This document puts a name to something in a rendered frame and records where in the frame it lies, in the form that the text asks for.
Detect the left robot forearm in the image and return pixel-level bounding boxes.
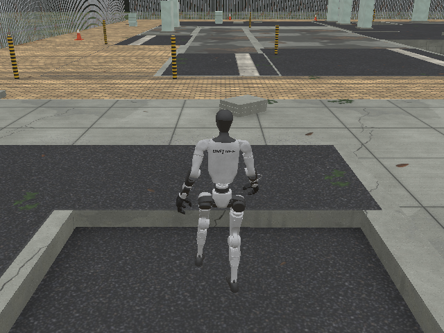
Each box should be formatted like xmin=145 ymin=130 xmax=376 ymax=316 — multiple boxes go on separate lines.
xmin=179 ymin=167 xmax=196 ymax=199

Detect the robot right thigh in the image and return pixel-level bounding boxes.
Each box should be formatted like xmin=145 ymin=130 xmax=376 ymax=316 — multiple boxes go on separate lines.
xmin=228 ymin=195 xmax=246 ymax=248

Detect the left robot hand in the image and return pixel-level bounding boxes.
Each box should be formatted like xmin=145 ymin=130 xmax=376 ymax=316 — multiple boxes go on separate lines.
xmin=176 ymin=195 xmax=191 ymax=214

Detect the left robot upper arm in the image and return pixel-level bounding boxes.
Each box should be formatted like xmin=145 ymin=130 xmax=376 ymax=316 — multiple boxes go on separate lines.
xmin=189 ymin=139 xmax=210 ymax=178

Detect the right robot hand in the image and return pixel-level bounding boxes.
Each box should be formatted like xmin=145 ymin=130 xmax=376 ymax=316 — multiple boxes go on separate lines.
xmin=243 ymin=184 xmax=259 ymax=195

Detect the humanoid robot head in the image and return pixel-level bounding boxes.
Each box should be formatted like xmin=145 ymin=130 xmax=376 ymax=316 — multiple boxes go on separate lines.
xmin=212 ymin=110 xmax=236 ymax=143

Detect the right robot forearm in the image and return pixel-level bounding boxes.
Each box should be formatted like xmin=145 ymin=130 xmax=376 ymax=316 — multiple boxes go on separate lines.
xmin=248 ymin=166 xmax=258 ymax=187

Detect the right robot upper arm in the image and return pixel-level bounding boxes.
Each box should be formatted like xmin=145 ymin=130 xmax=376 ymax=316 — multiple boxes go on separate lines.
xmin=238 ymin=139 xmax=256 ymax=176

